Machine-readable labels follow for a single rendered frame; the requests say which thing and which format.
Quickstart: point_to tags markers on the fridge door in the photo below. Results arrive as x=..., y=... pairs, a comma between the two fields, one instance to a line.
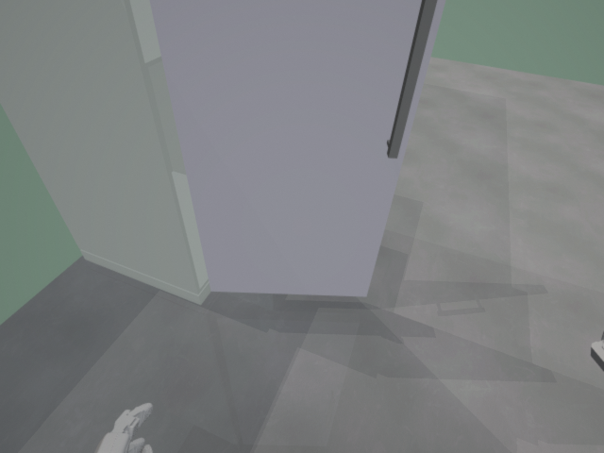
x=283, y=110

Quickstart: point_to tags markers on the handle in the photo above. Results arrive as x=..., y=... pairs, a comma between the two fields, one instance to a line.
x=418, y=46

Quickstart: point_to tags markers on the robot left hand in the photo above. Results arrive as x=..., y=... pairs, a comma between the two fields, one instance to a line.
x=125, y=427

